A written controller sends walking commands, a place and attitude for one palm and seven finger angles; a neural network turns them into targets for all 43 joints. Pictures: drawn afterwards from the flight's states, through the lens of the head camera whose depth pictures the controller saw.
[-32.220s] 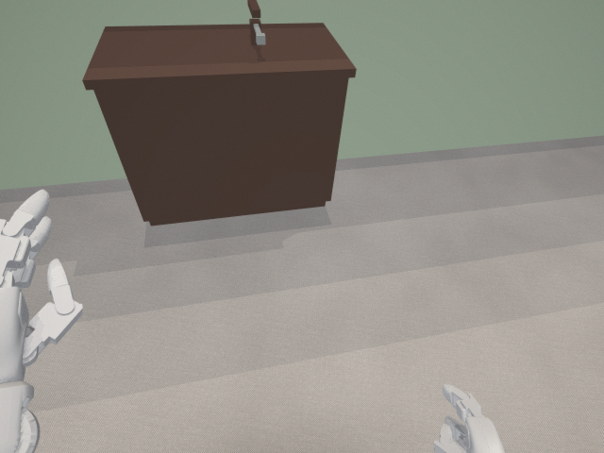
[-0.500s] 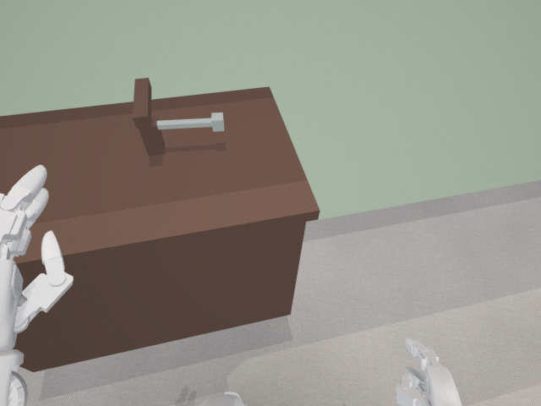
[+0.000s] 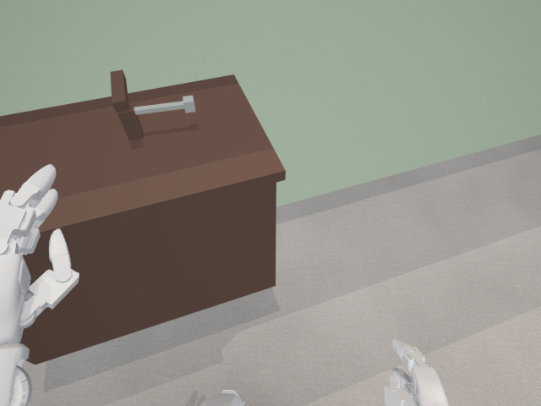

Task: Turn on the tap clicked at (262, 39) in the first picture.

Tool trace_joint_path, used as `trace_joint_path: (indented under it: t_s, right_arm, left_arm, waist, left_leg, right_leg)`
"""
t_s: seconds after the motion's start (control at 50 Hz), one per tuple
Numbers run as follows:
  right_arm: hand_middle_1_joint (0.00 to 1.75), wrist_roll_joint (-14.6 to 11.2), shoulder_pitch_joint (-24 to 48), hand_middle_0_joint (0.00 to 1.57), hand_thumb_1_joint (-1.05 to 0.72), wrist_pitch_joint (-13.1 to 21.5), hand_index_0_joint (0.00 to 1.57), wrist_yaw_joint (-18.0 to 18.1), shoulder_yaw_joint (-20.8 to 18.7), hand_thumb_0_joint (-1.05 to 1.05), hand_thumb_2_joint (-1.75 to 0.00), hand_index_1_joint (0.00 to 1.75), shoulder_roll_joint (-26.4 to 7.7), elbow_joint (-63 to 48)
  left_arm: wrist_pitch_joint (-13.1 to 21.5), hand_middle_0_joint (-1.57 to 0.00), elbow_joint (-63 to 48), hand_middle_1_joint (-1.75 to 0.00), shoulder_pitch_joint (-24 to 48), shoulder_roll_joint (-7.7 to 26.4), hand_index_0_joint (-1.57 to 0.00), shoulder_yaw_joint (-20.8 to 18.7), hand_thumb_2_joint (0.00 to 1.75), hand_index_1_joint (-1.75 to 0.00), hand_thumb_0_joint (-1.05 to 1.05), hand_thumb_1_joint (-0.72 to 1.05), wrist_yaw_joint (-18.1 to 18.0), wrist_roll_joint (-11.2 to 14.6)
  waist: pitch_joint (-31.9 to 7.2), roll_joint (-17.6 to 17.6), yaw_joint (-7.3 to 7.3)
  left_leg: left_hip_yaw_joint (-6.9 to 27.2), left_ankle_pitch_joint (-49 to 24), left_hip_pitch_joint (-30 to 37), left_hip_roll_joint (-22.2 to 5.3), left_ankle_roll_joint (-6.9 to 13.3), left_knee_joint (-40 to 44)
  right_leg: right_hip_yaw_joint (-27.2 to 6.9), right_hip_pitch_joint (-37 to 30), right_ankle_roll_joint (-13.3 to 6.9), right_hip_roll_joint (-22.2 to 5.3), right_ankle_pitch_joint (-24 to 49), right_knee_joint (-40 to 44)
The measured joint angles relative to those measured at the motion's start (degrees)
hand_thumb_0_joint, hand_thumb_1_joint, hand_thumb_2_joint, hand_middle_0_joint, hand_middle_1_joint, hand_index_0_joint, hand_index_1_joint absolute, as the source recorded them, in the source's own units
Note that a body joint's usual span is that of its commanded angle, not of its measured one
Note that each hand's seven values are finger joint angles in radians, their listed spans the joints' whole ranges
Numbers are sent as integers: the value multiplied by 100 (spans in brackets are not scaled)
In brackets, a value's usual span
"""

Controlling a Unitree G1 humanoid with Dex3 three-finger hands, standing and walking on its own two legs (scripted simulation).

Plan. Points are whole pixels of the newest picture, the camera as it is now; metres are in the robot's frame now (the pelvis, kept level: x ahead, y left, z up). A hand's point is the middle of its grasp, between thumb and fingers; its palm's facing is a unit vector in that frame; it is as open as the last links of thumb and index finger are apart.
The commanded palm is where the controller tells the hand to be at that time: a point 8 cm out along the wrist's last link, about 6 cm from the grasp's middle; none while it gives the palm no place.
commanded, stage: stop stepping back and stand still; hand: left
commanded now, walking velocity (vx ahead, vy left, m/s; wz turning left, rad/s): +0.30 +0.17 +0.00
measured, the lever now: (189, 104) +0.74 +0.26 +0.03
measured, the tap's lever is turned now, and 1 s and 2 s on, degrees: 83 83 83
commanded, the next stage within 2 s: stand and check the lever's angle in 0.68 s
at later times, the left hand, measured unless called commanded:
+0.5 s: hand out of the picture +0.14 +0.27 +0.17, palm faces +0.46 -0.78 -0.42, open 7.4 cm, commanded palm +0.09 +0.30 +0.18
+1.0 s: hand (4, 319) +0.17 +0.28 +0.15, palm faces +0.40 -0.81 -0.43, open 7.4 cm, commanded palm +0.12 +0.32 +0.18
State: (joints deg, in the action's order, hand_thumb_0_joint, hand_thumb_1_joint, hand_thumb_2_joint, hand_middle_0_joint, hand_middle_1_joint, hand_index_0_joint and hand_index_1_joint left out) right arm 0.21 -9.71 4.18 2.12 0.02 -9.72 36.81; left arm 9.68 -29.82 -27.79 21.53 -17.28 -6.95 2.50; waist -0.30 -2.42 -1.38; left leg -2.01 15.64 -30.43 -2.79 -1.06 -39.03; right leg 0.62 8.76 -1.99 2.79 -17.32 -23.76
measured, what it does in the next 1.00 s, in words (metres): steps on the spot: left foot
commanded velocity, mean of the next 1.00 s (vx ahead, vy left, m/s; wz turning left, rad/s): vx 0.09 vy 0.01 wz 0.00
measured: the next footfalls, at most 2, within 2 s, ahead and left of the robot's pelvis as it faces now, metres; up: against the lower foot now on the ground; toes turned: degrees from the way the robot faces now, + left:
left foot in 0.24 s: +0.02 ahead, +0.15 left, +0.00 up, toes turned +5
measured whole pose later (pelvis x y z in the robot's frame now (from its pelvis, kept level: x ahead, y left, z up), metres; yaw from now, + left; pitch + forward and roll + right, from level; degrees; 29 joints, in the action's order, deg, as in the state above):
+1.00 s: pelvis -0.03 +0.03 +0.00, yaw +1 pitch -1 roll -1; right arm -0.7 -11.0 4.6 2.1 -0.1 -11.0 36.1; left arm 8.7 -27.4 -29.5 20.6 -19.6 -8.0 2.8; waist 2.5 -1.5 -0.5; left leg -3.2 13.7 -14.3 -1.7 0.5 -28.9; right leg 0.4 9.1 -1.4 2.3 -16.1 -26.1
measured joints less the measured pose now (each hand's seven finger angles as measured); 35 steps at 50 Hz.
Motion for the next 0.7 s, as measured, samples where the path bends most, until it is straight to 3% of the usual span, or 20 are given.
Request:
trace_joint_path:
  t_s: [0.04,0.08,0.14,0.22,0.28,0.34,0.38,0.42,0.48,0.56,0.64,0.68,0.7]
  right_arm:
    - [30,-82,-237,21,-90,-68,20,9,3,1,-90,30,-41,52]
    - [30,-134,-431,21,-90,-113,20,43,-8,1,-90,30,-117,30]
    - [30,-170,-591,21,-90,-107,20,123,-118,1,-90,30,-304,37]
    - [30,-174,-578,20,-91,-90,20,138,-292,1,-90,30,-598,29]
    - [30,-186,-434,20,-91,-43,20,125,-400,1,-90,30,-654,-55]
    - [30,-162,-368,20,-91,4,19,135,-350,1,-90,30,-509,-205]
    - [30,-124,-391,20,-91,78,19,158,-289,1,-90,30,-390,-228]
    - [30,-107,-436,20,-91,121,19,171,-214,1,-90,30,-301,-184]
    - [30,-84,-489,20,-91,78,20,146,-119,1,-90,30,-235,-28]
    - [30,-116,-484,20,-90,-47,20,45,-64,1,-90,30,-136,230]
    - [30,-72,-398,21,-90,-43,20,70,69,1,-90,30,-98,162]
    - [30,-31,-333,21,-90,19,20,95,75,1,-90,30,-172,19]
    - [30,-19,-249,21,-90,34,20,115,56,1,-90,30,-163,-4]
  left_arm:
    - [24,-21,-7,-30,-333,66,-21,-68,90,-30,1,89,16,-1]
    - [50,-21,163,-30,-498,118,-21,-160,90,-30,1,89,-4,-17]
    - [23,-22,682,-30,-166,112,-21,-172,90,-30,1,89,-67,-27]
    - [-106,-21,889,-30,282,-113,-21,-96,90,-30,1,89,-162,12]
    - [-109,-21,467,-30,178,-154,-21,-54,90,-30,1,89,-184,52]
    - [-95,-21,58,-30,-247,23,-21,-173,90,-30,1,89,-209,36]
    - [-81,-21,-15,-30,-386,143,-21,-273,90,-30,1,89,-231,-1]
    - [-74,-21,59,-30,-307,186,-21,-345,90,-30,1,89,-253,-18]
    - [-35,-21,313,-30,-36,84,-21,-360,90,-30,1,89,-258,-56]
    - [-23,-21,692,-30,217,-284,-21,-157,90,-30,1,89,-175,-26]
    - [-108,-21,777,-30,376,-414,-21,48,90,-30,1,89,-164,-33]
    - [-132,-21,570,-30,417,-387,-21,120,90,-30,1,89,-168,-15]
    - [-128,-21,475,-30,445,-327,-21,110,90,-30,1,89,-173,-9]
  waist:
    - [-208,194,-4]
    - [-342,310,72]
    - [-360,329,191]
    - [-188,265,329]
    - [42,344,429]
    - [92,469,420]
    - [48,404,399]
    - [13,252,354]
    - [-48,-55,261]
    - [-96,-3,40]
    - [101,237,52]
    - [211,194,113]
    - [297,252,129]
  left_leg:
    - [20,298,-33,293,-1,-1008]
    - [-81,324,187,393,27,-1264]
    - [-156,394,761,357,123,-709]
    - [-54,64,1645,242,297,737]
    - [-11,170,1894,305,172,1153]
    - [-137,157,1831,345,201,958]
    - [-131,171,1780,296,209,872]
    - [-48,216,1711,217,192,733]
    - [143,624,1498,63,252,222]
    - [146,991,940,179,226,-1268]
    - [-56,548,1164,82,241,-259]
    - [42,189,1425,5,276,533]
    - [17,-72,1416,32,244,516]
  right_leg:
    - [-164,73,10,-144,72,50]
    - [-246,105,14,-227,142,101]
    - [-179,160,27,-280,168,33]
    - [-9,327,89,-279,77,-317]
    - [13,515,183,-358,-28,-755]
    - [-33,631,219,-403,-282,-1052]
    - [79,654,203,-331,-610,-1186]
    - [181,540,122,-211,-449,-972]
    - [373,381,-37,-46,126,-678]
    - [332,248,-66,-82,82,-528]
    - [279,113,25,-218,100,-516]
    - [321,192,85,-184,-63,-808]
    - [286,253,113,-222,-174,-1006]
